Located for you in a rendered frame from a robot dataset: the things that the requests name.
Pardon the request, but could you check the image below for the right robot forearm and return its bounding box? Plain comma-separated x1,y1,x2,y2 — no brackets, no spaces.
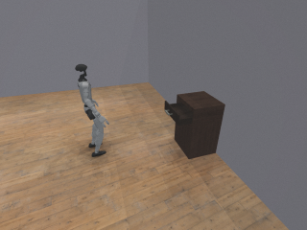
85,99,101,118

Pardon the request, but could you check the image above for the left robot hand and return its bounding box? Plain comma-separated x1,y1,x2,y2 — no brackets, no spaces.
91,100,99,107

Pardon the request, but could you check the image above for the right robot hand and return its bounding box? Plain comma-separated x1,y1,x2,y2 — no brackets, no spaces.
98,115,109,127

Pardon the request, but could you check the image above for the drawer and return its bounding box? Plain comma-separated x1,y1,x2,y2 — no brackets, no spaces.
164,101,193,126

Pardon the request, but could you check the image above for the right robot shin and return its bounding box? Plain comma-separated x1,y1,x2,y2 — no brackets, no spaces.
95,132,105,153

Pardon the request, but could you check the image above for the cabinet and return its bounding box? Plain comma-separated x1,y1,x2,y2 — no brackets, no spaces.
175,91,225,159

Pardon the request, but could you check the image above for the robot right upper arm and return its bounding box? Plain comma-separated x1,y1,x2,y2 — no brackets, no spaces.
82,81,89,104

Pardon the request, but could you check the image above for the robot right foot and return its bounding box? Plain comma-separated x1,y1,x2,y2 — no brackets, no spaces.
91,150,106,157

